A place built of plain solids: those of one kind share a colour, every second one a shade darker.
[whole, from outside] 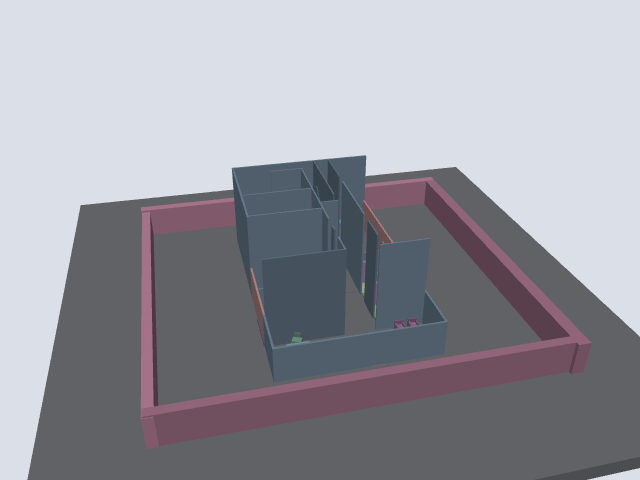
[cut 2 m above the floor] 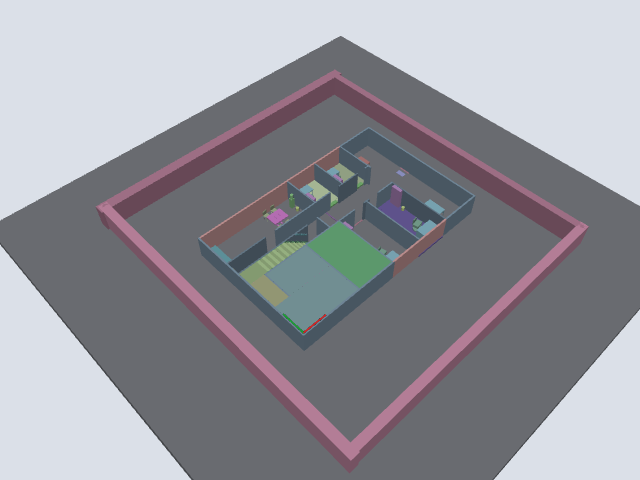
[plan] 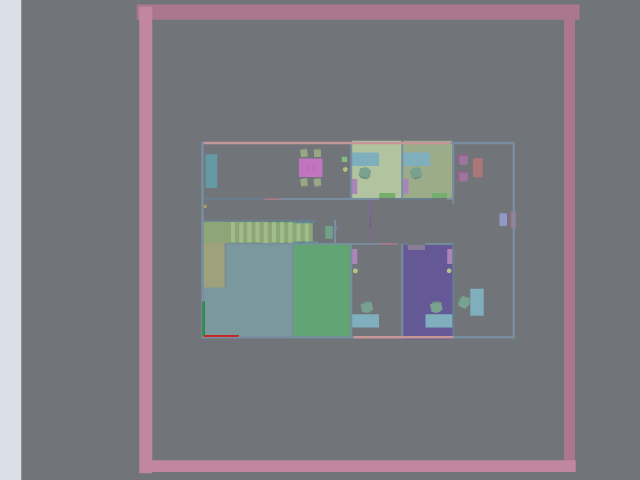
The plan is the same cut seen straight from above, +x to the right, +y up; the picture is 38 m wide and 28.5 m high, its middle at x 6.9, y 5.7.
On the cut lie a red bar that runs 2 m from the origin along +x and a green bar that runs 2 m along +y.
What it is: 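An office floor, with one long steep straight back stair to a room a storey up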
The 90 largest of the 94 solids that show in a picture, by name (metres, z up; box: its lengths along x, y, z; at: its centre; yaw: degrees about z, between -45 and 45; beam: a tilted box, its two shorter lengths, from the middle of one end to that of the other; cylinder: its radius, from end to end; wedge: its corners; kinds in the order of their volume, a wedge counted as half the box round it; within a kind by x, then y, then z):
{
 "ring_hedge_1": {"box": [0.78, 27.7, 2.54], "at": [-3.45, 5.7, 1.22]},
 "ring_hedge_2": {"box": [25.85, 0.7, 2.38], "at": [9.16, -7.73, 1.14]},
 "ring_hedge_3": {"box": [26.29, 0.92, 2.48], "at": [9.16, 19.23, 1.19]},
 "ring_hedge_4": {"box": [0.66, 27.46, 2.49], "at": [21.72, 5.7, 1.19]},
 "split_lounge_level_1": {"box": [5.22, 2.89, 4.36], "at": [2.6, 1.44, 2.13]},
 "split_lounge_level_2": {"box": [3.85, 2.53, 4.36], "at": [3.29, 4.15, 2.13]},
 "wall_1": {"box": [0.15, 11.69, 7.08], "at": [-0.07, 5.7, 3.49]},
 "wall_2": {"box": [0.12, 2.65, 7.08], "at": [1.31, 4.21, 3.49]},
 "wall_3": {"box": [3.62, 0.12, 7.08], "at": [1.81, 8.13, 3.49]},
 "wall_4": {"box": [6.71, 0.12, 7.08], "at": [3.36, 6.84, 3.49]},
 "wall_5": {"box": [9.05, 0.15, 7.08], "at": [4.38, -0.07, 3.49]},
 "wall_6": {"box": [7.38, 0.12, 7.08], "at": [5.06, 5.47, 3.49]},
 "wall_7": {"box": [0.12, 5.47, 7.08], "at": [5.27, 2.73, 3.49]},
 "wall_8": {"box": [4.18, 0.12, 7.08], "at": [6.66, 8.13, 3.49]},
 "wall_9": {"box": [0.12, 1.37, 7.08], "at": [7.79, 6.16, 3.49]},
 "wall_10": {"box": [0.12, 5.47, 7.08], "at": [8.75, 2.73, 3.49]},
 "wall_11": {"box": [0.12, 3.26, 2.78], "at": [8.75, 9.76, 1.34]},
 "wall_12": {"box": [1.66, 0.12, 7.08], "at": [9.58, 8.13, 3.49]},
 "wall_13": {"box": [1.73, 0.12, 7.08], "at": [9.62, 5.47, 3.49]},
 "wall_14": {"box": [0.12, 5.47, 2.78], "at": [11.79, 2.73, 1.34]},
 "wall_15": {"box": [0.12, 3.26, 2.78], "at": [11.79, 9.76, 1.34]},
 "wall_16": {"box": [0.62, 0.12, 7.08], "at": [11.8, 5.47, 3.49]},
 "wall_17": {"box": [2.16, 0.12, 7.08], "at": [12.45, 8.13, 3.49]},
 "wall_18": {"box": [1.68, 0.12, 7.08], "at": [13.98, 5.47, 3.49]},
 "wall_19": {"box": [0.38, 0.12, 7.08], "at": [14.63, 8.13, 3.49]},
 "wall_20": {"box": [0.12, 5.56, 7.08], "at": [14.82, 2.78, 3.49]},
 "wall_21": {"box": [0.12, 3.55, 7.08], "at": [14.82, 9.62, 3.49]},
 "wall_22": {"box": [3.81, 0.15, 2.78], "at": [16.57, -0.07, 1.34]},
 "wall_23": {"box": [3.81, 0.15, 2.78], "at": [16.57, 11.46, 1.34]},
 "wall_24": {"box": [0.15, 11.69, 2.78], "at": [18.41, 5.7, 1.34]},
 "closed_between_1": {"box": [3.38, 5.43, 4.36], "at": [7.01, 2.71, 2.13]},
 "split_steps_1": {"box": [1.62, 1.26, 4.36], "at": [0.81, 6.16, 2.13]},
 "split_steps_2": {"box": [0.25, 1.26, 4.15], "at": [1.73, 6.16, 2.02]},
 "split_steps_3": {"box": [0.25, 1.26, 3.94], "at": [1.98, 6.16, 1.92]},
 "split_steps_4": {"box": [0.25, 1.26, 3.74], "at": [2.22, 6.16, 1.82]},
 "split_steps_5": {"box": [0.25, 1.26, 3.54], "at": [2.46, 6.16, 1.72]},
 "split_steps_6": {"box": [0.25, 1.26, 3.33], "at": [2.71, 6.16, 1.61]},
 "split_steps_7": {"box": [0.25, 1.26, 3.12], "at": [2.95, 6.16, 1.51]},
 "split_steps_8": {"box": [0.25, 1.26, 2.92], "at": [3.19, 6.16, 1.41]},
 "split_steps_9": {"box": [0.25, 1.26, 2.71], "at": [3.44, 6.16, 1.31]},
 "split_steps_10": {"box": [0.25, 1.26, 2.51], "at": [3.68, 6.16, 1.21]},
 "split_steps_11": {"box": [0.25, 1.26, 2.31], "at": [3.92, 6.16, 1.1]},
 "split_steps_12": {"box": [0.25, 1.26, 2.1], "at": [4.16, 6.16, 1.0]},
 "split_steps_13": {"box": [0.25, 1.26, 1.9], "at": [4.41, 6.16, 0.9]},
 "split_steps_14": {"box": [0.25, 1.26, 1.69], "at": [4.65, 6.16, 0.8]},
 "split_steps_15": {"box": [0.25, 1.26, 1.49], "at": [4.89, 6.16, 0.69]},
 "split_steps_16": {"box": [0.25, 1.26, 1.28], "at": [5.14, 6.16, 0.59]},
 "split_steps_17": {"box": [0.25, 1.26, 1.07], "at": [5.38, 6.16, 0.49]},
 "split_steps_18": {"box": [0.25, 1.26, 0.87], "at": [5.62, 6.16, 0.39]},
 "split_steps_19": {"box": [0.25, 1.26, 0.67], "at": [5.87, 6.16, 0.28]},
 "split_steps_20": {"box": [0.25, 1.26, 0.46], "at": [6.11, 6.16, 0.18]},
 "split_steps_21": {"box": [0.25, 1.26, 0.26], "at": [6.35, 6.16, 0.08]},
 "split_upper_level_1": {"box": [1.26, 2.65, 4.36], "at": [0.62, 4.2, 2.13]},
 "glazing_1": {"box": [8.75, 0.15, 2.78], "at": [4.38, 11.46, 1.34]},
 "glazing_2": {"box": [3.04, 0.15, 2.78], "at": [10.27, -0.07, 1.34]},
 "glazing_3": {"box": [3.04, 0.15, 2.78], "at": [10.27, 11.46, 1.34]},
 "glazing_4": {"box": [3.04, 0.15, 2.78], "at": [13.3, -0.07, 1.34]},
 "glazing_5": {"box": [3.04, 0.15, 2.78], "at": [13.3, 11.46, 1.34]},
 "scell_level_1": {"box": [1.6, 0.3, 0.2], "at": [9.61, 8.34, 0.05]},
 "scell_level_2": {"box": [2.92, 3.1, 0.2], "at": [10.27, 10.04, 0.05]},
 "scell_level_3": {"box": [1.69, 0.3, 0.2], "at": [12.69, 8.34, 0.05]},
 "scell_level_4": {"box": [2.92, 3.1, 0.2], "at": [13.3, 10.04, 0.05]},
 "cell_level_1": {"box": [2.92, 5.31, 0.2], "at": [13.3, 2.46, 0.05]},
 "cell_level_2": {"box": [1.62, 0.3, 0.2], "at": [13.95, 5.26, 0.05]},
 "shelf_1": {"box": [0.3, 0.9, 1.95], "at": [8.97, 4.72, 0.93]},
 "shelf_2": {"box": [0.3, 0.9, 1.95], "at": [8.97, 8.88, 1.07]},
 "shelf_3": {"box": [0.3, 0.9, 1.95], "at": [12.01, 8.88, 1.07]},
 "shelf_4": {"box": [0.3, 0.9, 1.95], "at": [14.6, 4.72, 1.07]},
 "desk_1": {"box": [1.6, 0.8, 0.07], "at": [9.61, 0.9, 0.69]},
 "desk_2": {"box": [1.6, 0.8, 0.07], "at": [9.61, 10.49, 0.84]},
 "desk_3": {"box": [1.6, 0.8, 0.07], "at": [12.64, 10.49, 0.84]},
 "desk_4": {"box": [1.6, 0.8, 0.07], "at": [13.96, 0.9, 0.84]},
 "desk_5": {"box": [0.8, 1.6, 0.07], "at": [16.22, 2.0, 0.69]},
 "task_chair_1": {"box": [0.68, 0.48, 0.26], "at": [9.57, 9.67, 0.73], "yaw": -12.2},
 "task_chair_2": {"box": [0.68, 0.48, 0.26], "at": [9.68, 1.72, 0.58], "yaw": 12.9},
 "task_chair_3": {"box": [0.68, 0.48, 0.26], "at": [12.6, 9.67, 0.73], "yaw": 18.7},
 "task_chair_4": {"box": [0.68, 0.48, 0.26], "at": [13.81, 1.72, 0.73], "yaw": 10.3},
 "task_chair_5": {"box": [0.48, 0.68, 0.26], "at": [15.45, 2.01, 0.58], "yaw": -23.7},
 "club_1": {"box": [0.62, 0.64, 0.48], "at": [15.37, 9.49, 0.19]},
 "club_2": {"box": [0.62, 0.64, 0.48], "at": [15.37, 10.49, 0.19]},
 "split_lap_1": {"box": [5.21, 0.006, 4.36], "at": [2.6, 2.88, 2.13]},
 "scell_steps_1": {"box": [0.96, 0.3, 0.2], "at": [10.89, 8.34, 0.05]},
 "scell_steps_2": {"box": [0.91, 0.3, 0.2], "at": [13.99, 8.34, 0.05]},
 "meeting_table_1": {"box": [1.4, 1.1, 0.07], "at": [6.35, 9.99, 0.7]},
 "water_cooler_1": {"box": [0.33, 0.31, 1.03], "at": [8.35, 10.49, 0.47]},
 "bar_table_1": {"box": [0.7, 2.0, 0.06], "at": [0.45, 9.79, 1.05]},
 "cell_steps_1": {"box": [1.02, 0.3, 0.2], "at": [12.63, 5.26, 0.05]},
 "coffee_table_1": {"box": [0.58, 1.12, 0.07], "at": [16.27, 9.99, 0.36]},
 "doormat_foot_hold_1": {"box": [0.45, 0.75, 0.06], "at": [7.43, 6.16, -0.02]},
 "doormat_hold_1": {"box": [0.45, 0.75, 0.06], "at": [17.78, 6.91, -0.02]}
}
